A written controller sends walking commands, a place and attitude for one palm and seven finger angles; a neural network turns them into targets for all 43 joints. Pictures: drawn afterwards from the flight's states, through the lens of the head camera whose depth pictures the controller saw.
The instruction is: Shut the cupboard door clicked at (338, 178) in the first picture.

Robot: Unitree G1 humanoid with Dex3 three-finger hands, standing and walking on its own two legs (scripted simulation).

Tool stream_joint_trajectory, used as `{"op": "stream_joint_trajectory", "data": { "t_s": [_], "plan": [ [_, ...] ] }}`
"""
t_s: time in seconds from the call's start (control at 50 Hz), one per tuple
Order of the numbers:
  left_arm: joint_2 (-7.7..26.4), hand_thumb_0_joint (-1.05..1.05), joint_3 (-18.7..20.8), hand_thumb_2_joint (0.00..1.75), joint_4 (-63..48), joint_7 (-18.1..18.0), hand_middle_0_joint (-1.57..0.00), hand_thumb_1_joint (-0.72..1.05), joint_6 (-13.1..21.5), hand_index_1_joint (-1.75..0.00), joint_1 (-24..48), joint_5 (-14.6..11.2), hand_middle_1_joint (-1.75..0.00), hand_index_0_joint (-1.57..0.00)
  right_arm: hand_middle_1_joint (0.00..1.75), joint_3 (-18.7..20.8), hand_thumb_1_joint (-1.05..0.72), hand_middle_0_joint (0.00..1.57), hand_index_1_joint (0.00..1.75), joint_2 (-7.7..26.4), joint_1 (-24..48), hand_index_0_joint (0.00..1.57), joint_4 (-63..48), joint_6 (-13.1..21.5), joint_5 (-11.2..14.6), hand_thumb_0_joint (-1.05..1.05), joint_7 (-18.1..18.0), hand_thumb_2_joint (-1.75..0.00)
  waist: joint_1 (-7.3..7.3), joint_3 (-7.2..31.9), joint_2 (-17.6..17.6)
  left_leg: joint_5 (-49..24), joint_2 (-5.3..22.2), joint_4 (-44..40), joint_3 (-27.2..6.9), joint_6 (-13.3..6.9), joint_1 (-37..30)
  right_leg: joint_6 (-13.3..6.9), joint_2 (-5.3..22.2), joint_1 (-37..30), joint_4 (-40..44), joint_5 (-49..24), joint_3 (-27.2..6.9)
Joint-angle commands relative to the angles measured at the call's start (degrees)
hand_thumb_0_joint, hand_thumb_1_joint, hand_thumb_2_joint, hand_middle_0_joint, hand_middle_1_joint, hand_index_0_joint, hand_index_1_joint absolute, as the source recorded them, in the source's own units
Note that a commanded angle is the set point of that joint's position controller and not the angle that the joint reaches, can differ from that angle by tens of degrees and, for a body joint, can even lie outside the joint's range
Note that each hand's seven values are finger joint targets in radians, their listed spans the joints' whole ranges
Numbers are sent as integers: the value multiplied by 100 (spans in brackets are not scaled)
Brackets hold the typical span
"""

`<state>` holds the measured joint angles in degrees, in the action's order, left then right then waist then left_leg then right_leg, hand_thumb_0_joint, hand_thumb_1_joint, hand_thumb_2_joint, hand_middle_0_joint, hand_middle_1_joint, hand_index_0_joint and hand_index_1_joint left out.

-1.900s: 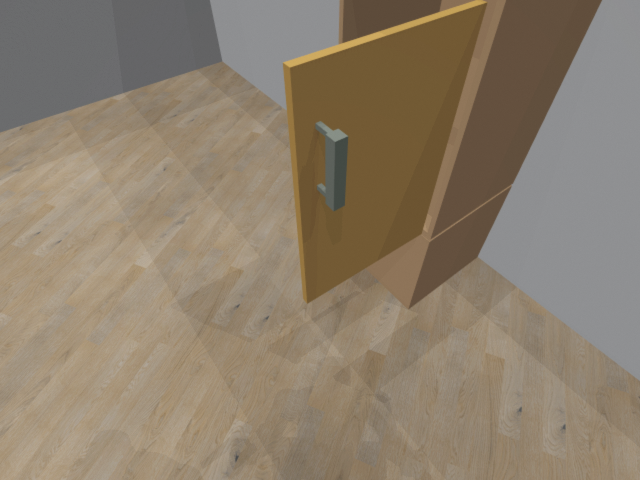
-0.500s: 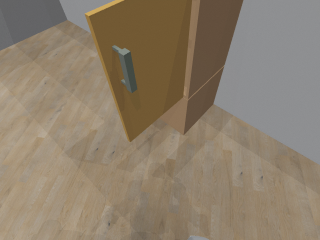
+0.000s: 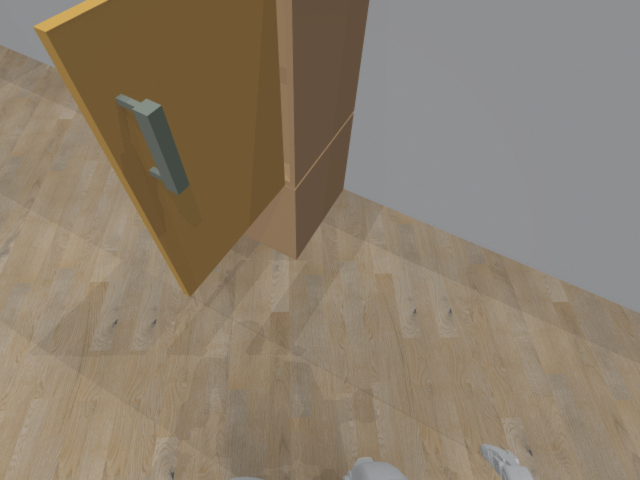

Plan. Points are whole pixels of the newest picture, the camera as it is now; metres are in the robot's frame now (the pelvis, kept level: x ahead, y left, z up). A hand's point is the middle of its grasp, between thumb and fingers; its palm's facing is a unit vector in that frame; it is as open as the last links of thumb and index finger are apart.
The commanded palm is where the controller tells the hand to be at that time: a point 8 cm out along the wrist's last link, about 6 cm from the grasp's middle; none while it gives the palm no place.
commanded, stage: walk to a spot facing it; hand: left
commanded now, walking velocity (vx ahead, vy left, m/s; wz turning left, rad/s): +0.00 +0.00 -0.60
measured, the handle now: (152, 145) +0.50 +0.28 +0.09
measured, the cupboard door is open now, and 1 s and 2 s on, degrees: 88 88 88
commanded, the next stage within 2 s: turn to face it in 1.90 s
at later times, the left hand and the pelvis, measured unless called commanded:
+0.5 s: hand (233, 448) +0.17 +0.13 -0.16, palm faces -0.32 -0.91 -0.25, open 7.4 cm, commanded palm none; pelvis +0.02 -0.03 +0.01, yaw -19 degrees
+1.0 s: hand (320, 367) +0.29 +0.02 -0.16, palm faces -0.60 -0.76 -0.25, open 7.4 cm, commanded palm none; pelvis +0.07 -0.07 -0.01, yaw -37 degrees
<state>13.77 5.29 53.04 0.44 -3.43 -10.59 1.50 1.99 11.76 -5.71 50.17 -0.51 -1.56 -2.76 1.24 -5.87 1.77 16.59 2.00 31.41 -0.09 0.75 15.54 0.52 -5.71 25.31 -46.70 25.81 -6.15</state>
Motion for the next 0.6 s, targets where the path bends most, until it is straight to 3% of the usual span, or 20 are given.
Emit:
{"op": "stream_joint_trajectory", "data": {
  "t_s": [0.0, 0.02, 0.06, 0.08, 0.12, 0.14, 0.18, 0.2, 0.22, 0.24, 0.26, 0.28, 0.3, 0.34, 0.46, 0.5, 0.52, 0.54, 0.56, 0.58],
  "plan": [
    [496, 0, 128, 90, -586, 121, -20, 90, 122, -30, 233, -3, -30, -20, 30, 189, -90, 20, 30, 1044, -426, 20, -311, 90, -63, 0, -56, -90, -70, 583, -1435, -3364, 1743, -1036, -788, -956, -766, 289, 580, 906, -2170, 277, 425],
    [422, 0, 86, 90, -629, 148, -20, 90, 112, -30, 296, -23, -30, -20, 30, 188, -90, 20, 30, 1012, -528, 20, -307, 88, -74, 0, -64, -90, -106, 656, -1255, -3745, 1567, -856, -441, -858, -1035, 292, 603, 885, -1849, 282, 564],
    [346, 0, 15, 90, -719, 187, -20, 90, 114, -30, 464, -37, -30, -20, 30, 241, -90, 20, 30, 1115, -718, 20, -245, 82, -76, 0, -57, -90, -211, 800, -1414, -3868, 1501, -672, -61, -738, -1242, 257, 667, 485, -815, 175, 824],
    [330, 0, -6, 90, -756, 198, -20, 90, 136, -30, 555, -19, -30, -20, 30, 267, -90, 20, 30, 1159, -871, 20, -226, 67, -82, 0, -47, -90, -315, 792, -1326, -3970, 1478, -570, 18, -681, -1283, 234, 560, 271, -381, 119, 1040],
    [309, 0, -22, 90, -744, 220, -20, 90, 156, -30, 557, -43, -30, -20, 30, 314, -90, 20, 30, 1273, -953, 20, -167, 40, -63, 0, -8, -90, -325, 824, -1450, -3852, 1523, -452, 150, -617, -1207, 137, 476, -167, 250, -55, 1178],
    [352, 0, -17, 90, -704, 218, -20, 90, 163, -30, 486, -50, -30, -20, 30, 332, -90, 20, 30, 1327, -929, 20, -168, 25, -47, 0, 11, -90, -301, 799, -1512, -3677, 1563, -392, 193, -558, -1053, 86, 444, -433, 515, -254, 1238],
    [572, 0, 45, 90, -550, 195, -20, 90, 219, -30, -138, -41, -30, -20, 30, 342, -90, 20, 30, 1331, -717, 20, -251, -7, 2, 0, 61, -90, 79, 919, -1115, -2966, 1372, 515, 449, -217, -474, -53, 478, -1665, 1833, -1544, 1156],
    [1136, 0, 157, 90, -421, 117, -20, 90, 278, -30, -592, 13, -30, -20, 30, 316, -90, 20, 30, 1057, -686, 20, -366, -22, 85, 0, 99, -90, 261, 1192, 277, -1362, 864, 1782, 963, 153, 689, -438, 1522, -2862, 2263, -3356, -166],
    [1667, 0, 266, 90, -304, 10, -20, 90, 300, -30, -992, -19, -30, -20, 30, 216, -90, 20, 30, 717, -299, 20, -662, -55, 130, 0, 103, -90, 489, 1206, 1678, 2153, 111, 3187, 767, 350, 1759, -1219, 2898, -2956, 2479, -5363, -1925],
    [1694, 0, 235, 90, -319, -51, -20, 90, 258, -30, -979, -56, -30, -20, 30, 205, -90, 20, 30, 813, -217, 20, -640, -120, 126, 0, 72, -90, 517, 1021, 1262, 2201, 289, 3680, -20, 277, 1851, -1553, 2864, -2401, 2517, -4306, -1892],
    [1407, 0, 214, 90, -435, -113, -20, 90, 208, -30, -535, -23, -30, -20, 30, 237, -90, 20, 30, 792, -129, 20, -560, -154, 116, 0, 56, -90, 300, 864, 1503, 1784, 334, 3914, -137, 269, 1997, -1429, 2376, -2092, 2583, -3280, -1885],
    [1218, 0, 176, 90, -550, -155, -20, 90, 180, -30, -147, -24, -30, -20, 30, 259, -90, 20, 30, 867, -235, 20, -451, -163, 92, 0, 84, -90, 144, 942, 1419, 1324, 404, 3853, -132, 296, 1866, -1292, 2107, -2019, 2541, -2974, -1504],
    [1079, 0, 126, 90, -638, -173, -20, 90, 193, -30, 20, -16, -30, -20, 30, 232, -90, 20, 30, 809, -272, 20, -379, -160, 94, 0, 111, -90, 28, 935, 1081, 1095, 378, 3694, -65, 324, 1663, -1199, 1977, -1748, 2518, -3059, -1265],
    [1050, 0, 92, 90, -652, -172, -20, 90, 233, -30, 22, -6, -30, -20, 30, 190, -90, 20, 30, 640, -330, 20, -282, -178, 93, 0, 137, -90, -58, 967, 442, 900, 241, 3105, 70, 361, 1292, -1142, 1817, -1560, 2472, -3348, -1116],
    [1100, 0, 143, 90, -603, -141, -20, 90, 208, -30, -5, 13, -30, -20, 30, 197, -90, 20, 30, 587, -356, 20, -303, -109, 141, 0, 114, -90, -38, 938, 630, 828, -18, 1510, 103, 284, 782, -1148, 1678, -1528, 2419, -3221, -1531],
    [1075, 0, 145, 90, -630, -129, -20, 90, 184, -30, 147, -12, -30, -20, 30, 187, -90, 20, 30, 588, -673, 20, -224, -62, 151, 0, 79, -90, -215, 971, 537, 387, -91, 604, 106, 241, 179, -978, 1528, -1214, 2244, -3074, -1566],
    [1010, 0, 124, 90, -664, -116, -20, 90, 164, -30, 283, -40, -30, -20, 30, 188, -90, 20, 30, 611, -916, 20, -139, -31, 144, 0, 56, -90, -352, 971, 499, -39, -73, -48, 128, 202, -381, -769, 1365, -851, 2104, -2763, -1496],
    [784, 0, 81, 90, -731, -98, -20, 90, 136, -30, 345, -79, -30, -20, 30, 222, -90, 20, 30, 888, -1152, 20, -84, 33, 112, 0, 20, -90, -464, 992, -130, -84, 480, -937, -444, 1, -1106, -472, 939, -65, 1626, -1924, -1200],
    [408, 0, 10, 90, -840, -24, -20, 90, 117, -30, 161, -136, -30, -20, 30, 319, -90, 20, 30, 1512, -1186, 20, -147, 82, -6, 0, 8, -90, -394, 959, -1958, -437, 2038, -1591, -2143, -611, -1517, -61, 79, 881, 360, 57, -175],
    [592, 0, 13, 90, -949, 21, -20, 90, 165, -30, 343, -77, -30, -20, 30, 334, -90, 20, 30, 1634, -1183, 20, -281, 64, -14, 0, -25, -90, -420, 851, -1670, -869, 2818, -1687, -2537, -1167, -943, 109, 307, 757, -891, 1032, 345]
  ]
}}
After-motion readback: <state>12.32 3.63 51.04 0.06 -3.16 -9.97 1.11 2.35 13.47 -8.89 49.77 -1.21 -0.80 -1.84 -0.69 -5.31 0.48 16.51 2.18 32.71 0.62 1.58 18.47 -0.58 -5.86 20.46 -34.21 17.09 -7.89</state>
